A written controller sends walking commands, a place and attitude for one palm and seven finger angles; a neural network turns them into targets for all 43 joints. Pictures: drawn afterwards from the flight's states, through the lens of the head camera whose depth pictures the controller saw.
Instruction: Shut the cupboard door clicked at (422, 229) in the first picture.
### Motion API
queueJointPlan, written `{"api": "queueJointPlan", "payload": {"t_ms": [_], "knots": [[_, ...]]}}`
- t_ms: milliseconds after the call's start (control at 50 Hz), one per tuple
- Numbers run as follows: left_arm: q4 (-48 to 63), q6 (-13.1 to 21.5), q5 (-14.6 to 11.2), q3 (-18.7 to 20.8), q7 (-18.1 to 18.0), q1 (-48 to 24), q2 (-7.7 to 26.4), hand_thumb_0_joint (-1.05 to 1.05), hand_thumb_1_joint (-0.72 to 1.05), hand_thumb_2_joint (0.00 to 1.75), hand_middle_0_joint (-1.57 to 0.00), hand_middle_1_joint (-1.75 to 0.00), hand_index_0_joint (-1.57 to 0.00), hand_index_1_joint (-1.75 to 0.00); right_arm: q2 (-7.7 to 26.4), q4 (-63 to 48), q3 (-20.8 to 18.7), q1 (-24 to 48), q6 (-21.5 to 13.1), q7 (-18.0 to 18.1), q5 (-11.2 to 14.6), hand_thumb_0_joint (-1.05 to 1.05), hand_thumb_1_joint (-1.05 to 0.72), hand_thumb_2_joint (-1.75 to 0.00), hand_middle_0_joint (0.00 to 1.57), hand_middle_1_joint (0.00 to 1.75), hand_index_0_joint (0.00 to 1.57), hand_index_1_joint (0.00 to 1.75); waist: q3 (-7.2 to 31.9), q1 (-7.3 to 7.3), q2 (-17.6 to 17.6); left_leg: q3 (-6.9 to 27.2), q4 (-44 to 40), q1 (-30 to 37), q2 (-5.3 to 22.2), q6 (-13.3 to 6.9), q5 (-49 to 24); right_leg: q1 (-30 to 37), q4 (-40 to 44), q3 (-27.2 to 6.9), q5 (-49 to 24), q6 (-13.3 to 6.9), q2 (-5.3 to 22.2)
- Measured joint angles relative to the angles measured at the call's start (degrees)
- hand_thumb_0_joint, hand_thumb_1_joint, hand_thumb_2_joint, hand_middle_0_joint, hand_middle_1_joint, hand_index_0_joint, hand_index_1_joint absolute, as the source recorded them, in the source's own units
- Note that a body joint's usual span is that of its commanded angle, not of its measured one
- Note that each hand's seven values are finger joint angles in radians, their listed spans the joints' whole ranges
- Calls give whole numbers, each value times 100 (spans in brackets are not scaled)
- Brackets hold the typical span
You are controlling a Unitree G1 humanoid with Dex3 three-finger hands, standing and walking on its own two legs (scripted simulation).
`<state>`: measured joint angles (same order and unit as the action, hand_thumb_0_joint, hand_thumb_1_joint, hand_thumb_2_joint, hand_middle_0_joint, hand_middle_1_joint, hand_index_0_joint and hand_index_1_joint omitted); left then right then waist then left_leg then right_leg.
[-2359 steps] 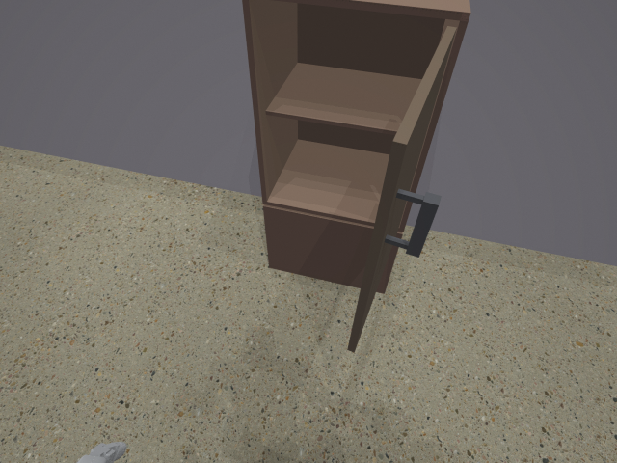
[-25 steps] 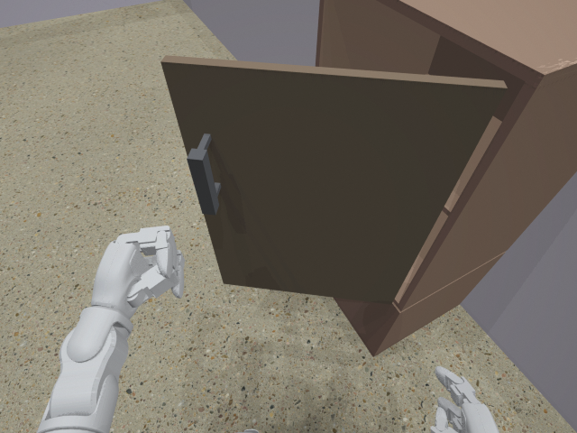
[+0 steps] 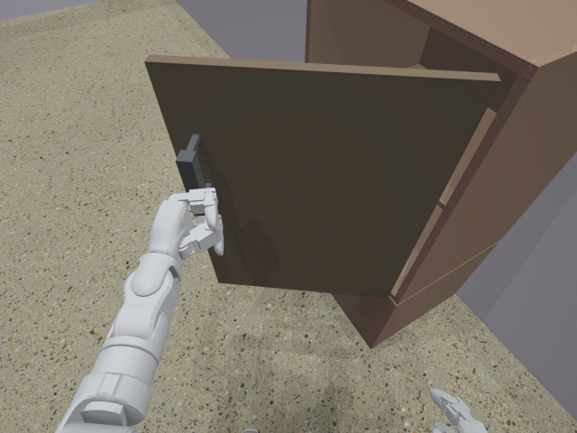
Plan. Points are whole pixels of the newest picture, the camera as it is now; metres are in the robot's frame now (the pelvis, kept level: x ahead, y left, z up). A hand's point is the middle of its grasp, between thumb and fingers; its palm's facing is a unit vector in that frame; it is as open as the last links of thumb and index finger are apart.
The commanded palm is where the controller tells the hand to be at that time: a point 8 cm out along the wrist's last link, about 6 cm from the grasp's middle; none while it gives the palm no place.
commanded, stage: bring the fist close to the handle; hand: left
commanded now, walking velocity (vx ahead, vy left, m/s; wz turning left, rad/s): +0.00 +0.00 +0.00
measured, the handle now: (198, 176) +0.48 +0.15 +0.08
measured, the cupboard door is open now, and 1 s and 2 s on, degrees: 54 50 39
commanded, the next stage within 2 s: push the door shut along its arc in 0.38 s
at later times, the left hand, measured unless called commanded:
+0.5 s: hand (214, 232) +0.37 +0.11 +0.08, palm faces -0.10 -1.00 -0.02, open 3.1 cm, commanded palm +0.35 +0.17 +0.08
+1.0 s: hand (221, 200) +0.42 +0.11 +0.08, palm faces -0.20 -0.98 -0.03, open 3.1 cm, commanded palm +0.41 +0.15 +0.08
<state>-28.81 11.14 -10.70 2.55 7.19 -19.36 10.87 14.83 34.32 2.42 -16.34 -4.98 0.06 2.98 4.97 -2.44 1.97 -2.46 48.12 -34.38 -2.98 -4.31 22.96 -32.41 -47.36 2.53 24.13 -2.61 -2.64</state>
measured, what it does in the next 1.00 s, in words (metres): stands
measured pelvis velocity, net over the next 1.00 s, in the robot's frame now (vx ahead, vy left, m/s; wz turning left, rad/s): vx -0.02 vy -0.01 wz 0.01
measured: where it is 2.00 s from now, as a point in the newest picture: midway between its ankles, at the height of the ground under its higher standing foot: outside the picture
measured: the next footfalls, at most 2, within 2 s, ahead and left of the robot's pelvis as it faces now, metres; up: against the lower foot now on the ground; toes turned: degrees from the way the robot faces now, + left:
none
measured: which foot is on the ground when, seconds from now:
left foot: down 0.00-1.00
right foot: down 0.00-1.00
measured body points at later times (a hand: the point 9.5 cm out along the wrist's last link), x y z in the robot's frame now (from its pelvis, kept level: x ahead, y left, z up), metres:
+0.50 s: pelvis -0.01 -0.02 +0.00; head +0.03 -0.03 +0.45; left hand +0.37 +0.17 +0.08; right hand +0.12 -0.27 -0.11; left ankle +0.01 +0.07 -0.70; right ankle -0.01 -0.09 -0.70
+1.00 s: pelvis -0.02 -0.01 -0.01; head +0.05 -0.02 +0.44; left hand +0.43 +0.16 +0.09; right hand +0.06 -0.28 -0.13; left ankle +0.01 +0.07 -0.70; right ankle -0.01 -0.09 -0.70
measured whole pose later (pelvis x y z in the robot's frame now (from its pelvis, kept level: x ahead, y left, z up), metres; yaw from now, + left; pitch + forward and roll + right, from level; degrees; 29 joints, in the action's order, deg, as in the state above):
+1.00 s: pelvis -0.02 -0.01 -0.01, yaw +1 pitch +12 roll -1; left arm -56.2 19.8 -12.4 6.5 16.5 -41.1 17.2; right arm 16.5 38.0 1.6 -18.6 -2.2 0.6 3.7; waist 4.9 -4.3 1.9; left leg -1.4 51.6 -41.3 -2.4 -3.3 22.6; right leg -39.1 -50.7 4.0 24.0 -3.8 -3.0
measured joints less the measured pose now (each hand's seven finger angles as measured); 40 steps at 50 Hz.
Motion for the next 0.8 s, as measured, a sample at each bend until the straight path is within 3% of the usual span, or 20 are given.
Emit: {"api": "queueJointPlan", "payload": {"t_ms": [180,380,540,800], "knots": [[-105,479,34,308,-25,84,82,2,90,90,-130,-150,-130,-150,16,35,-66,-166,166,-51,-26,1,-90,-90,20,30,21,30,32,0,-63,-82,-37,47,81,63,19,-19,-22,-86,5,-68,-80],[-250,479,-183,285,303,163,183,2,90,90,-130,-150,-130,-150,109,54,-111,-104,214,21,54,1,-91,-90,20,30,20,30,-20,55,-18,26,-50,54,101,126,-44,29,32,22,-44,-131,-101],[-574,614,-124,270,283,-255,204,2,90,90,-130,-150,-130,-150,86,54,-96,109,171,46,63,1,-91,-90,20,30,20,30,-39,40,-35,64,26,-64,109,157,-70,-81,-43,70,-57,-164,-105],[-1759,688,-173,373,737,-1257,489,2,90,90,-130,-150,-130,-150,92,118,-18,10,260,69,91,0,-91,-90,20,30,21,30,-56,-93,-44,89,120,-266,96,151,-79,-268,-130,104,-56,-162,-89]]}}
